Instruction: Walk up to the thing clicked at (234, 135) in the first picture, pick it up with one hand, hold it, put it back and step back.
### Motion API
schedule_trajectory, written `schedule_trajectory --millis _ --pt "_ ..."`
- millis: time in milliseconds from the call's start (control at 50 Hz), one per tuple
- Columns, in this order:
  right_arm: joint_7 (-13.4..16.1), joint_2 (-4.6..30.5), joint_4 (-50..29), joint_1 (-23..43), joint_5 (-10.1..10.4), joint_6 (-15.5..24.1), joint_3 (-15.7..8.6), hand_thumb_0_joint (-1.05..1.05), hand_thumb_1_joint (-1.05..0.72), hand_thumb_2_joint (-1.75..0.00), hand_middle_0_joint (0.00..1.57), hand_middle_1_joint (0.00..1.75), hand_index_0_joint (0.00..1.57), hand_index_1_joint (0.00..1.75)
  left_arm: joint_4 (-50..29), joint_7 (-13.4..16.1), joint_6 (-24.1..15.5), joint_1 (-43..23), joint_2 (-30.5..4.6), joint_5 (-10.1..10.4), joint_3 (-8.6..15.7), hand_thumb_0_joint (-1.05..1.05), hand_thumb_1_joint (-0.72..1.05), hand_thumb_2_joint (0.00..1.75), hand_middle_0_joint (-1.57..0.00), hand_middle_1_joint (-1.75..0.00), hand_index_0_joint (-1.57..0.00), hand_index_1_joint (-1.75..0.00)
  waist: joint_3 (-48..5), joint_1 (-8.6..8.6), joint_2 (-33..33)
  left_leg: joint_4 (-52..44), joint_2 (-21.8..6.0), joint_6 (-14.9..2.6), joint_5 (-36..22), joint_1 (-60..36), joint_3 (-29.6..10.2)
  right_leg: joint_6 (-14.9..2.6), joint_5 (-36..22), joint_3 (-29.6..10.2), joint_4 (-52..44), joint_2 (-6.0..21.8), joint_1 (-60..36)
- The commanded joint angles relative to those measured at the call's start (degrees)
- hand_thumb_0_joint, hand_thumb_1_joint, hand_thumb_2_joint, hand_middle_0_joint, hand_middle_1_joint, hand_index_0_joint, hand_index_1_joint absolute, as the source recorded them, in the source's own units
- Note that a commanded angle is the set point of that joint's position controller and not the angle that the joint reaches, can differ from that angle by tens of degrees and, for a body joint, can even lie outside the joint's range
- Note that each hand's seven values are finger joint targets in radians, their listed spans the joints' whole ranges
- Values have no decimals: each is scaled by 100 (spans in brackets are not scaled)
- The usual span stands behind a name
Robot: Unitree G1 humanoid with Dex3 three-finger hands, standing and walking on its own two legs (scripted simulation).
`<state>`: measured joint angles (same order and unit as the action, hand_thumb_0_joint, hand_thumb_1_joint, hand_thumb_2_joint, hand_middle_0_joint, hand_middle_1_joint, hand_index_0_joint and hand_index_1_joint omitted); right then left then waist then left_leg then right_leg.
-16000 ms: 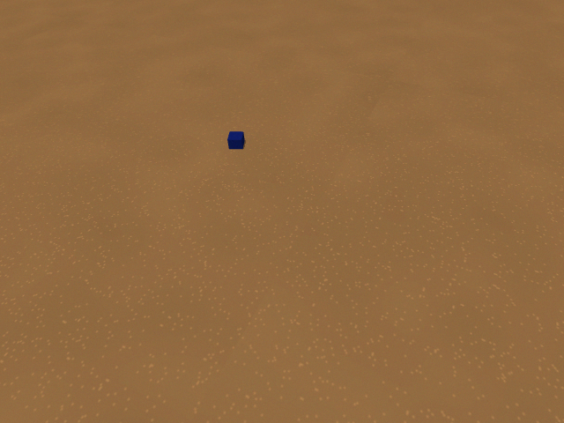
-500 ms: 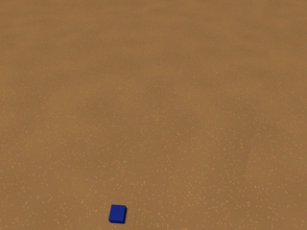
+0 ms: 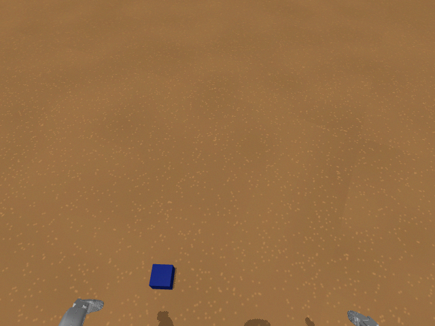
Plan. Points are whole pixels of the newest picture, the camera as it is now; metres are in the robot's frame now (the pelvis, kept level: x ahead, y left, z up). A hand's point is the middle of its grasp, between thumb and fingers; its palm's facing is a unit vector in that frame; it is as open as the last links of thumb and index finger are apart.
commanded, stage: rise first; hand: left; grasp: from above
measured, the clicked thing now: (162, 276) +0.39 +0.26 -0.71
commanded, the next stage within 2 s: none
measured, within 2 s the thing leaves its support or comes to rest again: neither
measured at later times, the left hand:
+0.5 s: hand out of the picture +0.13 +0.27 -0.22, palm faces -0.22 -0.84 -0.49, open 14.2 cm
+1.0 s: hand (124, 309) +0.23 +0.30 -0.42, palm faces -0.48 -0.41 -0.77, open 13.9 cm
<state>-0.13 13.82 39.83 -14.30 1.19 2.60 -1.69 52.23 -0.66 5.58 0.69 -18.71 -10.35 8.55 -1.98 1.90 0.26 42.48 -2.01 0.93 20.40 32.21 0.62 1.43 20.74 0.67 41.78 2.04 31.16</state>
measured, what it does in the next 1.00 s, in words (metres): lowers itself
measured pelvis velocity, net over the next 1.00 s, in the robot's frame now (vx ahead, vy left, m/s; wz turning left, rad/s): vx -0.07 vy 0.00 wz -0.03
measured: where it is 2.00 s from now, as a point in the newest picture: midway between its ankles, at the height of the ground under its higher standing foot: outside the picture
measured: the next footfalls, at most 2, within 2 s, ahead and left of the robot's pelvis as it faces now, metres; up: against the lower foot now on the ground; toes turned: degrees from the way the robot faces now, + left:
none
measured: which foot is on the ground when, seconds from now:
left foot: down 0.00-1.00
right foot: down 0.00-1.00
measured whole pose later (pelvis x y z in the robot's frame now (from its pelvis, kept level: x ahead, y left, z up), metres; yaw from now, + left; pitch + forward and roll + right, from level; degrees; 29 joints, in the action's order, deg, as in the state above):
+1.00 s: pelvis -0.07 +0.00 -0.28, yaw -2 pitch +35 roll -3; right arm -3.8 16.4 38.1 -2.7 -1.1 7.7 -4.1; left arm 41.9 3.1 -9.3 -16.5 -30.7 -43.5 9.4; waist -8.3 0.6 -0.7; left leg 113.2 -2.1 1.2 39.5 108.6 -4.2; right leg 1.7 40.1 1.0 111.4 1.3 106.0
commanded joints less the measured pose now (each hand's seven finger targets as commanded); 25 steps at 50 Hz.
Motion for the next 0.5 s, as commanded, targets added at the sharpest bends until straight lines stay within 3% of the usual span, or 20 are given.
schedule_trajectory --millis 0,40,60,140,160,220,400,480 --pt "67 935 -852 -2 -29 352 -431 0 -90 -90 20 30 20 30 -1140 155 -90 102 -1076 -137 403 0 -60 100 -10 -102 -9 -103 -1370 -144 -276 286 138 -48 -1010 -95 -15 -239 -766 210 344 -254 258" --pt "78 900 -1042 83 -35 421 -435 0 -91 -90 20 30 20 30 -1750 158 -129 153 -1129 -220 383 0 -61 103 -9 -100 -7 -102 -1595 -158 -400 591 130 -62 -1144 82 -32 -240 -885 178 638 -221 419" --pt "85 893 -996 21 -38 436 -447 0 -91 -90 20 30 20 30 -1572 154 -90 447 -1034 -266 371 0 -61 103 -9 -100 -7 -102 -1605 -119 -257 697 120 -65 -1159 180 -51 -229 -884 177 743 -232 507" --pt "121 885 -1214 83 -50 513 -475 0 -87 -90 20 30 20 30 -2493 153 40 720 -1068 -400 371 0 -58 102 -7 -101 -5 -103 -1935 -118 -510 1043 69 -72 -1344 296 -95 -238 -962 157 1094 -220 855" --pt "121 889 -1124 14 -59 510 -469 0 -88 -90 20 30 20 30 -2241 145 132 1021 -1016 -428 361 0 -57 101 -8 -102 -6 -103 -1816 -54 -333 1139 72 -89 -1306 467 -99 -220 -945 165 1133 -225 901" --pt "120 854 -1318 158 -54 580 -450 0 -86 -89 20 30 20 30 -2816 162 244 1158 -1052 -507 367 0 -55 99 -6 -102 -5 -103 -1999 -63 -312 1419 77 -122 -1417 677 -123 -214 -1077 163 1339 -215 1037" --pt "60 799 -1558 346 -84 745 -417 0 -87 -89 20 30 20 30 -3440 163 402 1804 -1015 -770 356 0 -54 97 -6 -104 -6 -103 -2097 -113 -436 2068 111 -118 -813 1534 -164 -247 -546 185 2043 -224 1809" --pt "18 859 -1587 476 -77 818 -409 0 -87 -89 20 30 20 30 -3602 166 262 1258 -1097 -972 240 0 -54 96 -6 -106 -6 -105 -2151 46 -541 2458 64 -104 -614 1924 -308 -264 -285 207 2577 -231 2587"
